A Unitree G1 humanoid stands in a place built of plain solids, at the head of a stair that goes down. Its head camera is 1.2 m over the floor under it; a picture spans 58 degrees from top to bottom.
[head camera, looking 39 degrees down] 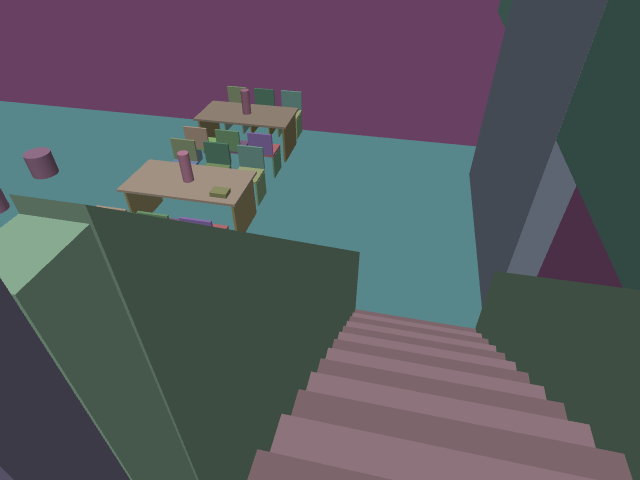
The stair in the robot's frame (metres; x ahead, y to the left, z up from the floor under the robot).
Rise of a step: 0.21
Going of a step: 0.24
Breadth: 1.40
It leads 12 degrees to the right of straight ahead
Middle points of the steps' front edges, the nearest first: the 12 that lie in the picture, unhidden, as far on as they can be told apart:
0.75 -0.53 -0.42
0.99 -0.58 -0.63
1.23 -0.64 -0.83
1.47 -0.69 -1.04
1.71 -0.74 -1.25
1.94 -0.79 -1.46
2.18 -0.85 -1.67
2.42 -0.90 -1.88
2.66 -0.95 -2.09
2.90 -1.00 -2.30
3.13 -1.05 -2.51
3.37 -1.11 -2.72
